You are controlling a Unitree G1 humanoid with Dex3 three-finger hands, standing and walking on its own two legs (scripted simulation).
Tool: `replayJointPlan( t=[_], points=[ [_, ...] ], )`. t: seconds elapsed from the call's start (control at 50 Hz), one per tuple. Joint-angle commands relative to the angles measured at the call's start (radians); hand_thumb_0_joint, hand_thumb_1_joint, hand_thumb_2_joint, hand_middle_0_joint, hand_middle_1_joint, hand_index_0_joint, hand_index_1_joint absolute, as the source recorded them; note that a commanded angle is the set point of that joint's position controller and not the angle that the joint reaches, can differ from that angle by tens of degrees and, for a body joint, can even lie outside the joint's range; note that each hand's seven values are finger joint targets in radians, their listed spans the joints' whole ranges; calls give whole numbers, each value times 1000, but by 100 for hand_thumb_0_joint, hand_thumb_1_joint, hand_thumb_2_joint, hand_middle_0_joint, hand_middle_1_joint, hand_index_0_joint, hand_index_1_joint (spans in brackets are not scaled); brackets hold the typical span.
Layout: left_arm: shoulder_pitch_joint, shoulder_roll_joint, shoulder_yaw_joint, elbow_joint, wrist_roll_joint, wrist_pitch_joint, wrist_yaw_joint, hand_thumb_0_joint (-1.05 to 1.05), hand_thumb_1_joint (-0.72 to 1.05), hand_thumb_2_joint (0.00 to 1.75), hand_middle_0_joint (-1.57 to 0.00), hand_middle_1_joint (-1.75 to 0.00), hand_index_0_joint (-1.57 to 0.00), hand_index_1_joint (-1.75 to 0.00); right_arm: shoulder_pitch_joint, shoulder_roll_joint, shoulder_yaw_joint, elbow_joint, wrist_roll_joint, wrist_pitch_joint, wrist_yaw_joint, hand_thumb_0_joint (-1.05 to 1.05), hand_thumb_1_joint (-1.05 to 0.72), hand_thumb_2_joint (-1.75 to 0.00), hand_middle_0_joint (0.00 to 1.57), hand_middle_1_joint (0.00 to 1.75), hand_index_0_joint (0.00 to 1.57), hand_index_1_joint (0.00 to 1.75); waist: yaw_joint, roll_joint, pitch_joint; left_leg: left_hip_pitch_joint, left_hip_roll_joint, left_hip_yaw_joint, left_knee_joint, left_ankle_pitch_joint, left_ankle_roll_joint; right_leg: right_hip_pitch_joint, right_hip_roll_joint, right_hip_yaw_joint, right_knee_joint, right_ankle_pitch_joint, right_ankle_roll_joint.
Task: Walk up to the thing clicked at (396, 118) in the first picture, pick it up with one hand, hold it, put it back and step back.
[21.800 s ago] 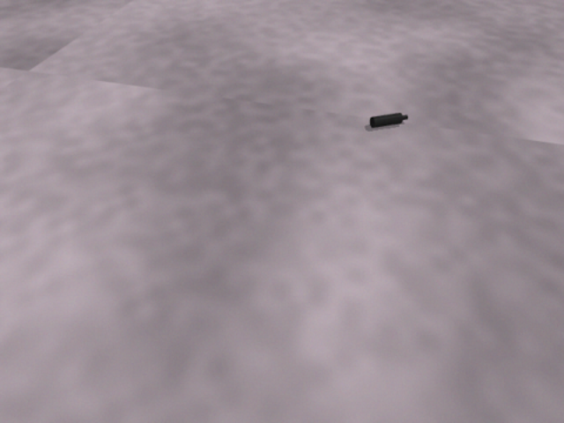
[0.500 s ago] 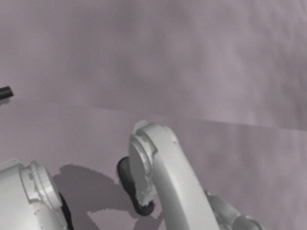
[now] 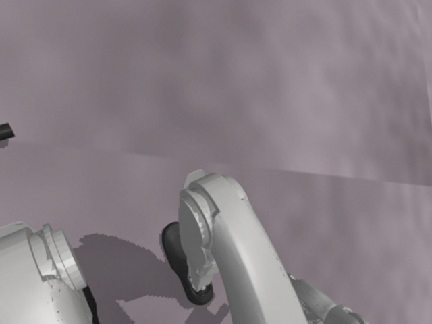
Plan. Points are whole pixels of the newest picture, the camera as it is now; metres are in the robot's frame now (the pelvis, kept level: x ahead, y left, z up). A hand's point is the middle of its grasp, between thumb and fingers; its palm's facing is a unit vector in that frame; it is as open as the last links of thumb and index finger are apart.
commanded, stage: close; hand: left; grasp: from above
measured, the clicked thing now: out of the picture +0.44 +0.32 -0.27
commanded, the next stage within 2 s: settle in 1.12 s
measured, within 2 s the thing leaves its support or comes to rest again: leaves its support in 1.50 s
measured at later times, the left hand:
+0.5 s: hand out of the picture +0.41 +0.33 -0.26, palm faces -0.45 -0.17 -0.88, open 10.5 cm
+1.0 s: hand out of the picture +0.42 +0.33 -0.26, palm faces -0.43 -0.19 -0.88, open 9.1 cm
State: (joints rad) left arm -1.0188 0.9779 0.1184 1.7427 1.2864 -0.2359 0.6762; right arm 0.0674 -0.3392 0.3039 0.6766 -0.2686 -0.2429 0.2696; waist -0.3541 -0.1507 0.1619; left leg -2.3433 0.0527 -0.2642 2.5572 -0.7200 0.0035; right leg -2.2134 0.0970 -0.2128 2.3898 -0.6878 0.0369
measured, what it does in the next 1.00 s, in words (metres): stands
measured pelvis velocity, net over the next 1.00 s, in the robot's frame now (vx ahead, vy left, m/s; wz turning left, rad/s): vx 0.00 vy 0.00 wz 0.00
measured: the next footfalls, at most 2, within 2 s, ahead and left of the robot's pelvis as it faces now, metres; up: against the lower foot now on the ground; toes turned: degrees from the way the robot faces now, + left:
none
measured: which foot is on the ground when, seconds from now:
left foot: down 0.00-1.00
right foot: down 0.00-1.00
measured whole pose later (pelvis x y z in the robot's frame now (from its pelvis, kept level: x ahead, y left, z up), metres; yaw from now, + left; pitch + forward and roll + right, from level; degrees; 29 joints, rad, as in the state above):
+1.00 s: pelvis +0.00 +0.00 +0.00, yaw +0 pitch +27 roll -14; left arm -1.00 0.98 0.15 1.73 1.25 -0.21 0.64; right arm 0.07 -0.36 0.30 0.67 -0.26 -0.25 0.27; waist -0.36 -0.15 0.17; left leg -2.34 0.05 -0.26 2.55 -0.71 0.01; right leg -2.21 0.10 -0.21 2.38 -0.68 0.04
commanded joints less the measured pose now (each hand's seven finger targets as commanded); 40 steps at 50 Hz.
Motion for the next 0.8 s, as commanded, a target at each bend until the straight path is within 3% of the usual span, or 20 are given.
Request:
replayJointPlan(
  t=[0.0, 0.06, 0.08, 0.16, 0.2, 0.22, 0.24, 0.32, 0.4, 0.44, 0.48, 0.5, 0.54, 0.56, 0.62, 0.64, 0.66, 0.7, 0.76, 0.78],
  points=[
    [-201, 194, -20, -28, -16, 42, 41, 0, -20, 79, -25, -95, -28, -91, 163, -330, -105, -9, 6, -11, -2, 0, -89, -90, 20, 30, 20, 30, -66, 497, -577, 452, 22, 84, -262, 194, 5, 326, 41, -70, -219, 279, -50],
    [-245, 202, -14, -82, -50, 53, 29, 0, -16, 73, -29, -91, -32, -88, 175, -326, -107, -4, 14, -24, -4, 0, -89, -90, 20, 30, 20, 30, -39, 523, -587, 449, 17, 89, -271, 181, 5, 303, 29, -64, -220, 251, -53],
    [-200, 252, 34, -68, -53, 58, 27, 0, -16, 76, -29, -91, -32, -88, 186, -337, -114, 11, 13, -24, -4, 0, -89, -90, 20, 30, 20, 30, -28, 512, -602, 466, 20, 77, -278, 186, 2, 315, 27, -70, -216, 250, -53],
    [-206, 191, 4, -86, -65, 47, -15, 0, -9, 74, -33, -91, -37, -87, 184, -302, -107, -2, 19, -24, -1, 0, -89, -90, 20, 30, 20, 30, -51, 497, -613, 473, 19, 72, -261, 208, 5, 324, 25, -73, -204, 270, -50],
    [-234, 213, 8, -105, -79, 36, -20, 0, -9, 68, -34, -88, -38, -84, 185, -315, -109, 3, 17, -21, -6, 0, -89, -90, 20, 30, 20, 30, -53, 514, -638, 481, 21, 76, -267, 205, 5, 356, 28, -65, -217, 275, -52],
    [-241, 229, 18, -151, -79, 25, -21, 0, -9, 70, -34, -88, -38, -84, 180, -316, -113, -4, 23, -16, -11, 0, -89, -90, 20, 30, 20, 30, -38, 530, -678, 505, 20, 77, -270, 222, 2, 369, 27, -65, -218, 285, -55],
    [-238, 212, -3, -117, -74, 21, -27, 0, -7, 68, -35, -88, -39, -84, 180, -308, -105, 1, 22, -17, -9, 0, -89, -90, 20, 30, 20, 30, -51, 519, -634, 484, 20, 79, -258, 204, 4, 352, 25, -65, -212, 271, -54],
    [-252, 217, -20, -150, -57, -11, -25, 0, -3, 69, -38, -87, -42, -83, 183, -315, -94, 13, 18, -13, -10, 0, -89, -90, 20, 30, 20, 30, -53, 539, -644, 495, 20, 84, -245, 232, 2, 358, 28, -73, -209, 294, -52],
    [-189, 224, 9, -107, -45, -18, 1, 0, 6, 71, -45, -86, -48, -82, 190, -321, -93, 22, 8, -5, -11, 0, -89, -90, 20, 30, 20, 30, -28, 547, -660, 509, 20, 84, -258, 273, -4, 378, 36, -76, -207, 324, -55],
    [-163, 193, -19, -34, -33, -11, 10, 0, 10, 69, -47, -86, -51, -81, 178, -311, -78, 12, 3, -7, -5, 0, -89, -90, 20, 30, 20, 30, -54, 489, -593, 465, 21, 82, -247, 243, 2, 356, 39, -79, -206, 312, -50],
    [-214, 195, -32, -99, -37, -13, 19, 0, 12, 66, -47, -85, -52, -80, 165, -338, -97, 7, 6, -10, -9, 0, -89, -90, 20, 30, 20, 30, -49, 488, -601, 461, 20, 78, -255, 218, 3, 333, 37, -81, -215, 283, -51],
    [-180, 218, -11, -33, -31, -2, 23, 0, 13, 64, -49, -82, -53, -77, 183, -333, -89, 5, 4, -12, -9, 0, -89, -90, 20, 30, 20, 30, -55, 488, -578, 461, 20, 81, -258, 209, 4, 340, 38, -78, -219, 280, -52],
    [-202, 217, -21, -85, -39, -1, 33, 0, 15, 62, -51, -81, -55, -76, 163, -336, -90, -10, 7, -14, -11, 0, -89, -90, 20, 30, 20, 30, -38, 494, -602, 463, 23, 78, -270, 198, 2, 351, 40, -72, -224, 264, -55],
    [-201, 248, 9, -93, -41, 2, 45, 0, 17, 63, -53, -81, -57, -76, 174, -340, -91, 3, 3, -16, -11, 0, -89, -90, 20, 30, 20, 30, -31, 508, -624, 476, 23, 74, -274, 204, -1, 358, 38, -77, -219, 267, -54],
    [-225, 210, -17, -145, -45, 17, 51, 0, 20, 59, -55, -79, -59, -74, 166, -325, -93, -5, 4, -20, -7, 0, -89, -90, 20, 30, 20, 30, -30, 525, -665, 501, 25, 82, -267, 234, -1, 381, 45, -70, -217, 300, -54],
    [-182, 240, 16, -68, -52, 27, 58, 0, 23, 57, -56, -79, -61, -73, 159, -335, -92, -9, 4, -21, -9, 0, -89, -90, 20, 30, 20, 30, -41, 510, -644, 482, 28, 76, -266, 210, 1, 378, 44, -74, -217, 284, -52],
    [-210, 238, 7, -107, -49, 29, 51, 0, 24, 57, -58, -77, -62, -72, 174, -335, -95, -9, 6, -24, -5, 0, -89, -90, 20, 30, 20, 30, -43, 522, -642, 482, 26, 78, -256, 226, 2, 370, 40, -71, -212, 295, -50],
    [-177, 265, 44, -66, -55, 44, 53, 0, 26, 57, -59, -76, -64, -71, 192, -337, -93, 4, 5, -19, -6, 0, -89, -90, 20, 30, 20, 30, -40, 508, -638, 472, 27, 79, -260, 234, 2, 382, 39, -70, -217, 304, -50],
    [-215, 225, -3, -97, -61, 47, 29, 0, 32, 58, -64, -76, -69, -71, 157, -331, -97, -8, 13, -23, -11, 0, -89, -90, 20, 30, 20, 30, -40, 511, -601, 456, 24, 81, -264, 188, 2, 342, 35, -65, -221, 255, -53],
    [-197, 265, 32, -87, -62, 49, 24, 0, 32, 58, -65, -74, -69, -69, 178, -336, -102, -2, 12, -23, -9, 0, -89, -90, 20, 30, 20, 30, -42, 532, -606, 476, 24, 77, -271, 201, 0, 343, 33, -71, -217, 264, -55]
  ],
)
